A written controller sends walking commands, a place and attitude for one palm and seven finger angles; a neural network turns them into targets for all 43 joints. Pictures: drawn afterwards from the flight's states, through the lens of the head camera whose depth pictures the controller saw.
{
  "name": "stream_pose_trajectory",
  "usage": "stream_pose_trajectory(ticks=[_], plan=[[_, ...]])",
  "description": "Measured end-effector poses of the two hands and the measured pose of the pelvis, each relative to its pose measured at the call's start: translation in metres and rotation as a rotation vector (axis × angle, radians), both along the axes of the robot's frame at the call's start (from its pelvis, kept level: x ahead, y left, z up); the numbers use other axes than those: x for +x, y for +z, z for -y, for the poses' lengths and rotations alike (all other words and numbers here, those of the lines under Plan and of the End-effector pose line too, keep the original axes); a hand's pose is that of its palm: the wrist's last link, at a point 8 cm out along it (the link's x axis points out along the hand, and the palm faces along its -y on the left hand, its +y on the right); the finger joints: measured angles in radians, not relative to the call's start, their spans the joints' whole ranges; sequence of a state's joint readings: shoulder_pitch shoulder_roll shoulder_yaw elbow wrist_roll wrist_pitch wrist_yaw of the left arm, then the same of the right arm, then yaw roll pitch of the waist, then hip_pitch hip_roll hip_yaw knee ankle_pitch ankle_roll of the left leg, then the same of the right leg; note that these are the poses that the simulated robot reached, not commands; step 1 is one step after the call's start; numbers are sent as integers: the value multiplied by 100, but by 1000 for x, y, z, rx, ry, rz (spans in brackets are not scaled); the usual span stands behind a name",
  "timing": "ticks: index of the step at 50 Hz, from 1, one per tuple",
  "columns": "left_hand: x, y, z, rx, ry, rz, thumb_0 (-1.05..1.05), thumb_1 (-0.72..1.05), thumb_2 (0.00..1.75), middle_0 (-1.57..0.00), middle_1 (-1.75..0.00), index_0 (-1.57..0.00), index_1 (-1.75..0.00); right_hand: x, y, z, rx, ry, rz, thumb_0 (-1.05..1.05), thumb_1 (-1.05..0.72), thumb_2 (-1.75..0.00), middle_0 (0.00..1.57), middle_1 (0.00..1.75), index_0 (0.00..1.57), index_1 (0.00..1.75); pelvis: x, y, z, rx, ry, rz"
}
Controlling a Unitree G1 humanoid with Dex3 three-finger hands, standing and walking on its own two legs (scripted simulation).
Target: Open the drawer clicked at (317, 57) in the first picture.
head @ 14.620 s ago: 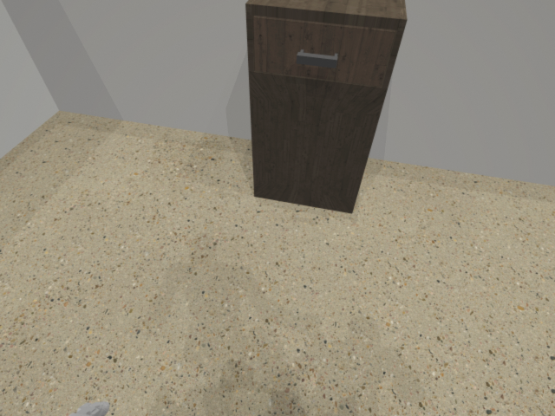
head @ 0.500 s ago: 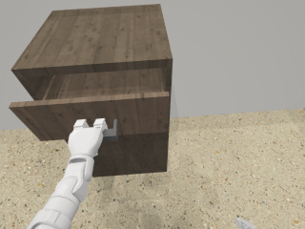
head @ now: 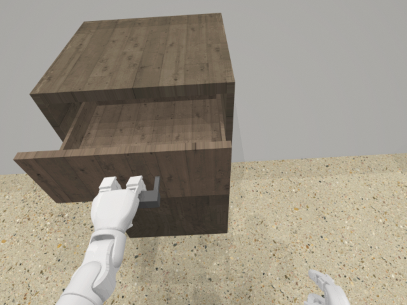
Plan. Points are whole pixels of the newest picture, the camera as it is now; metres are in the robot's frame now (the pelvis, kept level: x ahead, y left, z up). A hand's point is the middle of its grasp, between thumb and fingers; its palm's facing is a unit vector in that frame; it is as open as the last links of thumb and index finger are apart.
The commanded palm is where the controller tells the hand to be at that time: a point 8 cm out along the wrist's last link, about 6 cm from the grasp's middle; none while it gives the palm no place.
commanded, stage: pull the drawer open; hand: left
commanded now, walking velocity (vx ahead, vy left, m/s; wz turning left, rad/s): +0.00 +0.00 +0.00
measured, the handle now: (130, 191) +0.35 +0.19 +0.01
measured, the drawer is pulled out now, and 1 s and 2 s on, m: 0.18 0.29 0.30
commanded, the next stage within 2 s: open the thumb to release the handle in 1.14 s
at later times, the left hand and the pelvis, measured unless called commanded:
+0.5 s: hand (120, 248) +0.23 +0.19 -0.01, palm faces +0.00 -0.12 -0.99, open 6.0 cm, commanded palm +0.20 +0.19 +0.05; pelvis +0.00 -0.01 +0.00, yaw +0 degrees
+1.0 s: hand (116, 274) +0.18 +0.18 -0.01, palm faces +0.00 -0.13 -0.99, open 6.1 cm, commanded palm +0.14 +0.19 +0.05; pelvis -0.01 -0.01 -0.01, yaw +0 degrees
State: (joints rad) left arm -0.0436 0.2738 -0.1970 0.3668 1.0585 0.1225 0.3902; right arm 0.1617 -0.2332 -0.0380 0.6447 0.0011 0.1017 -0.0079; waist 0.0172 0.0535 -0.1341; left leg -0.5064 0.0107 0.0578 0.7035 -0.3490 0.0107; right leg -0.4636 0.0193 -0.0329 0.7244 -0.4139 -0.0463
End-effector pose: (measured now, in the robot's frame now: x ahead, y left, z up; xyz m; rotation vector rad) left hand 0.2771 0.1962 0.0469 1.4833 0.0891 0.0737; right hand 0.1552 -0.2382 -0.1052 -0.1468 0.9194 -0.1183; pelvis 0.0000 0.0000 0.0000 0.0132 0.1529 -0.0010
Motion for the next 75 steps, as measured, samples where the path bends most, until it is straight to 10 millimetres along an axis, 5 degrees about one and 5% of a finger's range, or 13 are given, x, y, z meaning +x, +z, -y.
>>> stream_pose_trajectory(ticks=[26,44,67,75], plan=[[-69,1,6,-32,17,3,5,64,78,-26,-135,-41,-135,33,8,-11,31,91,92,1,-90,-90,20,30,20,30,1,-4,6,7,-2,25],[-105,1,10,-44,28,3,6,63,78,-27,-136,-42,-135,34,9,-14,41,132,126,1,-90,-90,20,30,20,30,-8,-7,13,10,1,39],[-119,0,6,-26,11,27,4,64,75,-27,-135,-40,-133,29,-2,-5,30,138,108,1,-90,-90,20,30,20,30,-5,-17,14,11,-8,7],[-117,2,8,-53,43,44,2,44,70,-33,-131,-39,-130,29,-5,-8,36,124,90,1,-90,-90,20,30,20,30,-7,-14,14,14,-4,11]])
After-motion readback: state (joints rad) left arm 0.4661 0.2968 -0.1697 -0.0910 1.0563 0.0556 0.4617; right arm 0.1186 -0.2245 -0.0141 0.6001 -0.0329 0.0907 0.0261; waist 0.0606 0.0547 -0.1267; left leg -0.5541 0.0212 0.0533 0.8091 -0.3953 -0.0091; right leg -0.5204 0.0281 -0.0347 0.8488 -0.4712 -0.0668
